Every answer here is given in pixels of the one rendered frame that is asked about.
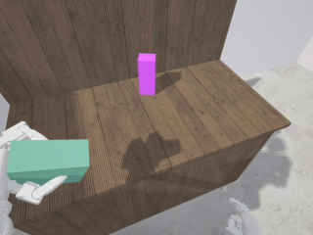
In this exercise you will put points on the robot left hand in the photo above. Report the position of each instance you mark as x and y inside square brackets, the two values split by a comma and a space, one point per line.
[28, 192]

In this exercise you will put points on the sponge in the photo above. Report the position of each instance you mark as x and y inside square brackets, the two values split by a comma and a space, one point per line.
[39, 161]

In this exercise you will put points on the table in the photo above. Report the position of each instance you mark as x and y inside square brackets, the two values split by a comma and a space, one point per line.
[69, 70]

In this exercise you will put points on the robot right hand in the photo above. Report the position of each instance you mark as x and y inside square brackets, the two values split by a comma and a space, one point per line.
[247, 226]

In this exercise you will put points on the left robot forearm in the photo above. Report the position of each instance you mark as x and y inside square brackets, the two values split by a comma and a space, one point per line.
[6, 224]

